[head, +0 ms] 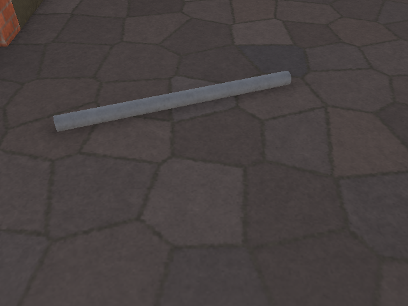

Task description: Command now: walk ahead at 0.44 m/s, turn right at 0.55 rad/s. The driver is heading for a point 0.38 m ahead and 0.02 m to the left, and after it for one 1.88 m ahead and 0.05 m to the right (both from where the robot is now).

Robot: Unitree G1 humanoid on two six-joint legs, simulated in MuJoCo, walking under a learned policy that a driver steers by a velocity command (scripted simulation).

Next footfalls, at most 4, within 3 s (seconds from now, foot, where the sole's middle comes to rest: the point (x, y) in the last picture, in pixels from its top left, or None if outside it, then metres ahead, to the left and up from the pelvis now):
0.22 right None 0.31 -0.25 -0.59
0.80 left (280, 295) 0.55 -0.21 -0.59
1.24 right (339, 269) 0.64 -0.41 -0.59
1.56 left None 0.49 -0.23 -0.59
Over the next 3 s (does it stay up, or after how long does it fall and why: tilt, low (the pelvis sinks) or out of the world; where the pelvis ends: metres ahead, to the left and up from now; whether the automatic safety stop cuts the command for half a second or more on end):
stays up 0.51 -0.30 0.17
